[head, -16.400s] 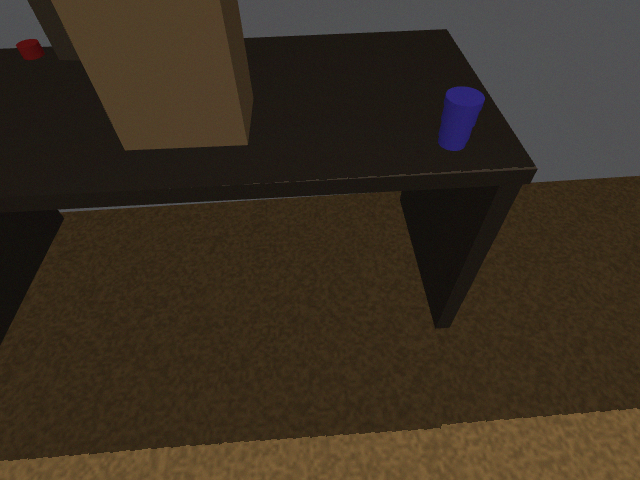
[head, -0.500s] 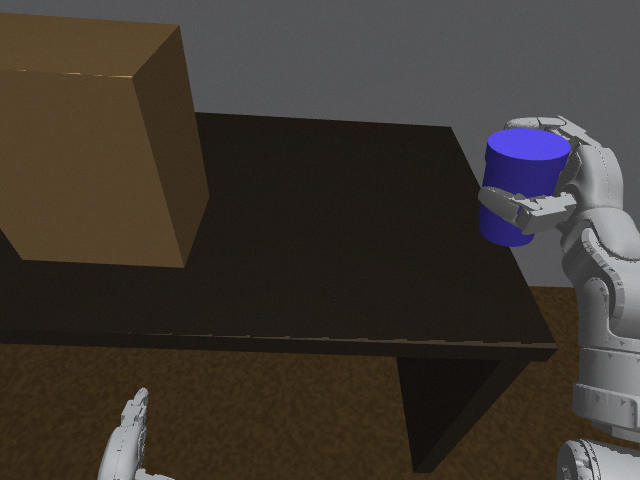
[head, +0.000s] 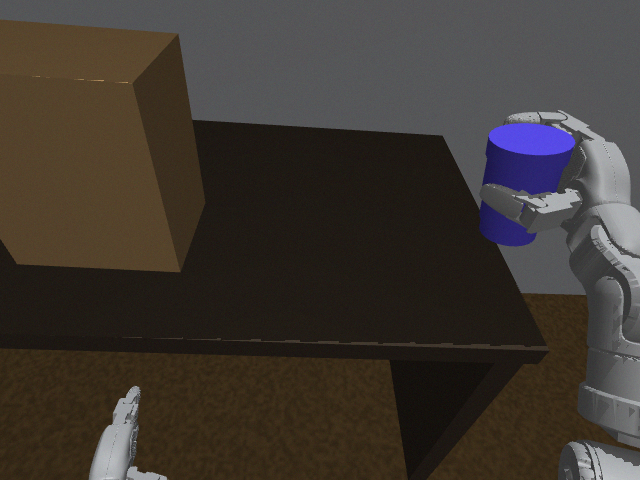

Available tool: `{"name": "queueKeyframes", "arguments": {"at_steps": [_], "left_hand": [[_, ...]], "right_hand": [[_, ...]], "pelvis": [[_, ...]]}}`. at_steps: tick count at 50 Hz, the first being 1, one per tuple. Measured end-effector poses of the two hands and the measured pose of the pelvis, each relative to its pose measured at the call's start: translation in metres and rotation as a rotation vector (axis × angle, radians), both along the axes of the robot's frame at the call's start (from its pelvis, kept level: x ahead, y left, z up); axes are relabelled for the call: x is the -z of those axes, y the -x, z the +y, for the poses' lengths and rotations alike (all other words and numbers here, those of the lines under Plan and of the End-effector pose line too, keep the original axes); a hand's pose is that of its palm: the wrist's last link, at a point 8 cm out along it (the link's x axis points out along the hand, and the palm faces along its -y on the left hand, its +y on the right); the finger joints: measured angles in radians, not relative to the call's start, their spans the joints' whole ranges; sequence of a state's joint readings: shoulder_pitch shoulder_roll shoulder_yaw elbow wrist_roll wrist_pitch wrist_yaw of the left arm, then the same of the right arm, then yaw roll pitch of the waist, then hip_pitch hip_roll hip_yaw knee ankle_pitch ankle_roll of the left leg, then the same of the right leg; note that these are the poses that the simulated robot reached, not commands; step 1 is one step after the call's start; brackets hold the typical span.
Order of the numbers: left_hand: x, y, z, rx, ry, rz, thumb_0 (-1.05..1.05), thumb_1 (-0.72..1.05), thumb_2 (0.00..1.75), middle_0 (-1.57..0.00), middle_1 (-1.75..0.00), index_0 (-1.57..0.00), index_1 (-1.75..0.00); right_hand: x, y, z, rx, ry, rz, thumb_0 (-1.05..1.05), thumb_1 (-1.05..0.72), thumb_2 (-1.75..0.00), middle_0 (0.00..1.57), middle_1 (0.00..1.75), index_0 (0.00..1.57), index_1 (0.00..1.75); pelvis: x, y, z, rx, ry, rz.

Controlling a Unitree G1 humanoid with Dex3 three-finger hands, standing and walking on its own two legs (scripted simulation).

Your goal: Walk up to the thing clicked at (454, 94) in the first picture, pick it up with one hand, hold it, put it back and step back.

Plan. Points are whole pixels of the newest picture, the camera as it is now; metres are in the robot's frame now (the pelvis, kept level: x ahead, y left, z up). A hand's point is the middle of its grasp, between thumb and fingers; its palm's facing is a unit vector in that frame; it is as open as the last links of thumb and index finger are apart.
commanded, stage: hold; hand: right
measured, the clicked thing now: (517, 188) +0.34 -0.17 +0.25
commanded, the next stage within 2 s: none
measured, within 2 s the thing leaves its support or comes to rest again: neither
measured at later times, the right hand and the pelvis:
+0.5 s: hand (524, 183) +0.33 -0.17 +0.27, palm faces +0.13 +0.99 -0.03, open 10.8 cm; pelvis -0.01 +0.00 +0.00, yaw +0 degrees
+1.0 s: hand (521, 166) +0.34 -0.17 +0.28, palm faces +0.11 +0.99 -0.02, open 10.8 cm; pelvis +0.00 +0.00 +0.00, yaw +0 degrees
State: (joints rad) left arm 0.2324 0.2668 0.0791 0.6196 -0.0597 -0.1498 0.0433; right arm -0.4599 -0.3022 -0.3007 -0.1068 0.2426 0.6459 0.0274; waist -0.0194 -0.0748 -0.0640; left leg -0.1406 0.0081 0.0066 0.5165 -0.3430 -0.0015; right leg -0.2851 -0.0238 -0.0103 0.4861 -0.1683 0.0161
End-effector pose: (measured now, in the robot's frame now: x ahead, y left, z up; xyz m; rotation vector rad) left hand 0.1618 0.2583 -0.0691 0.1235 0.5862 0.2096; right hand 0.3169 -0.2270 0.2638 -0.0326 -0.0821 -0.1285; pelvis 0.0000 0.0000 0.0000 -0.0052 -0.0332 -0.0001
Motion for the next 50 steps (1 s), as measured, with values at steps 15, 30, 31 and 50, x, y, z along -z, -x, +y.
{"name": "queueKeyframes", "arguments": {"at_steps": [15,30,31,50], "left_hand": [[0.001,0.002,-0.004,0.013,0.021,-0.027,-0.01,-0.52,0.05,-0.05,-0.05,-0.05,-0.05],[0.004,0.007,-0.004,0.013,0.011,-0.013,-0.01,-0.52,0.05,-0.05,-0.05,-0.05,-0.05],[0.004,0.006,-0.004,0.013,0.012,-0.014,-0.01,-0.52,0.05,-0.05,-0.05,-0.05,-0.05],[0.003,-0.002,-0.005,0.013,0.017,-0.031,-0.01,-0.52,0.05,-0.05,-0.06,-0.06,-0.05]], "right_hand": [[-0.012,0.014,0.006,-0.008,0.001,-0.005,0.02,0.44,-1.08,0.82,1.13,0.63,1.04],[-0.006,0.017,0.005,0.006,0.002,0.001,0.02,0.44,-1.08,0.82,1.13,0.63,1.04],[-0.007,0.018,0.005,0.006,0.003,-0.004,0.02,0.44,-1.08,0.82,1.13,0.63,1.04],[-0.015,0.002,0.01,-0.02,-0.008,0.037,0.02,0.44,-1.08,0.82,1.13,0.63,1.04]], "pelvis": [[0.0,0.005,0.002,0.005,0.001,-0.012],[0.001,0.008,0.003,0.002,0.001,-0.008],[0.001,0.007,0.003,0.002,0.001,-0.008],[0.001,0.002,0.001,0.003,0.002,-0.004]]}}
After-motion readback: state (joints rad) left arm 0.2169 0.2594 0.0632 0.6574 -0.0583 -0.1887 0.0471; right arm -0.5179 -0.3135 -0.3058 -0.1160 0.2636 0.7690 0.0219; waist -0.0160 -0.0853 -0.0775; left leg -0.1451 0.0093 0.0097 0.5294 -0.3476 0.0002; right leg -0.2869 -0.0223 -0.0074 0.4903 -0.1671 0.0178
